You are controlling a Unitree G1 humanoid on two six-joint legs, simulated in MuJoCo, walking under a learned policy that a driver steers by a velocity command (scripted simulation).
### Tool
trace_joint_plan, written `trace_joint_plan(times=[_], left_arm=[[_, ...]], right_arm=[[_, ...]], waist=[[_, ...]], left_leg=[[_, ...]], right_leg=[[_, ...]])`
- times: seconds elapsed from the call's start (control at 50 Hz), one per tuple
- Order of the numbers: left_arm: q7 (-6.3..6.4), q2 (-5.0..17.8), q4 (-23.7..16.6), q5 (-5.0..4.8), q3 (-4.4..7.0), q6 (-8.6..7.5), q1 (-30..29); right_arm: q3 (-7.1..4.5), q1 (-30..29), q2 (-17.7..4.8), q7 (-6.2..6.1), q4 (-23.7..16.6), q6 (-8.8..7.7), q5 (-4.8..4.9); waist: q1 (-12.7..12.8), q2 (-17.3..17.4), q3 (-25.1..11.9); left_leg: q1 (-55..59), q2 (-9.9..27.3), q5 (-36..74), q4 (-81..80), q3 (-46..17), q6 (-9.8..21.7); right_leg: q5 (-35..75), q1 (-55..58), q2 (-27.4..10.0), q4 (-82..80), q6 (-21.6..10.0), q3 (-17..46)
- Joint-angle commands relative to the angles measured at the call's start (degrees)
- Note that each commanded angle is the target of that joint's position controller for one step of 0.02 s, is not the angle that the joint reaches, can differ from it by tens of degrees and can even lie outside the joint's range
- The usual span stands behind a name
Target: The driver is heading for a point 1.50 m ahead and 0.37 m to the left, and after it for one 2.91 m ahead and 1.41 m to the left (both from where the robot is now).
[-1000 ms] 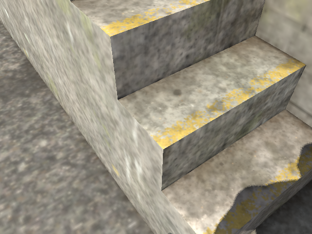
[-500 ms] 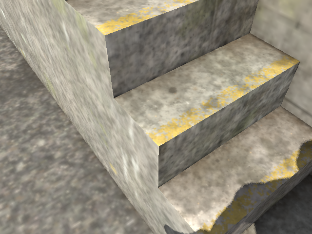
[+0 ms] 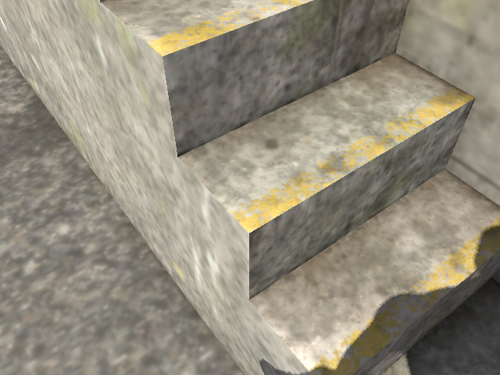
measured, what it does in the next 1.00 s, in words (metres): stands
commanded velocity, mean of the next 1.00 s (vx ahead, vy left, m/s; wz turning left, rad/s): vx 0.32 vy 0.00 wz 0.00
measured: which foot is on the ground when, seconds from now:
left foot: down 0.00-1.00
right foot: down 0.00-1.00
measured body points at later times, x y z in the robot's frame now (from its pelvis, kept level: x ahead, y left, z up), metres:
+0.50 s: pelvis +0.00 +0.00 +0.00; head +0.01 +0.00 +0.45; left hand +0.12 +0.27 -0.13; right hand +0.13 -0.27 -0.12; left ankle -0.02 +0.15 -0.75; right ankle -0.06 -0.10 -0.75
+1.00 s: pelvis -0.01 +0.00 +0.00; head +0.00 +0.00 +0.45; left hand +0.05 +0.28 -0.14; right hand +0.06 -0.28 -0.14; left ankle -0.02 +0.15 -0.75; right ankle -0.06 -0.10 -0.75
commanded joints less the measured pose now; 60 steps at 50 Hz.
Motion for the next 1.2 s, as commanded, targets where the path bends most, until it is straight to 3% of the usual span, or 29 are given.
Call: trace_joint_plan(times=[0.02,0.42,0.52,0.98,1.0,1.08,1.2], left_arm=[[0.14,7.46,-2.52,-0.04,1.23,-0.60,-2.27],[0.12,8.17,-2.33,-0.10,1.01,-0.47,-2.51],[0.11,8.86,-0.99,-0.21,1.46,-0.18,-0.09],[0.68,8.23,1.85,0.06,2.55,1.88,4.90],[-0.14,10.21,1.53,0.91,3.59,2.22,6.36],[-0.76,7.50,0.99,0.74,3.68,2.16,6.87],[-0.38,6.79,0.24,0.65,4.07,1.73,8.20]], right_arm=[[-1.21,-3.30,-7.16,-0.14,-3.02,-0.69,0.03],[-1.11,-3.15,-7.72,-0.16,-3.40,-0.67,0.05],[-1.51,-0.74,-8.30,-0.17,-2.30,-0.51,0.15],[-2.69,4.67,-8.12,-0.18,0.04,1.58,-0.18],[-4.17,5.99,-10.70,-0.79,0.10,1.64,0.83],[-4.53,6.78,-8.18,-2.14,-0.25,2.39,0.53],[-5.24,8.23,-7.51,-2.36,-0.77,2.71,0.45]], waist=[[0.03,0.13,-3.02],[0.12,0.25,-3.38],[0.17,0.48,-3.03],[-0.06,0.43,0.05],[0.22,2.55,-1.04],[0.06,-0.18,0.27],[-0.02,-0.10,0.30]], left_leg=[[2.68,4.45,12.89,0.48,-2.88,1.29],[3.15,4.68,14.05,0.79,-2.59,1.09],[3.31,4.83,17.01,2.73,-2.17,1.23],[-0.50,4.29,10.93,5.54,-2.20,1.62],[-1.62,1.06,7.58,5.15,-0.40,2.01],[-2.78,0.99,6.49,5.45,-0.51,2.37],[-3.67,0.99,5.90,6.06,-0.84,2.71]], right_leg=[[17.63,-1.76,-7.85,0.01,0.71,4.11],[19.39,-1.51,-7.83,0.31,0.62,4.22],[21.35,-1.98,-7.90,1.99,0.47,3.78],[12.73,-6.09,-7.10,4.74,-0.05,4.00],[10.82,-6.27,-4.58,5.03,-0.37,2.68],[10.66,-8.56,-4.46,5.60,-0.45,2.39],[9.03,-9.63,-4.56,6.13,-0.54,2.47]])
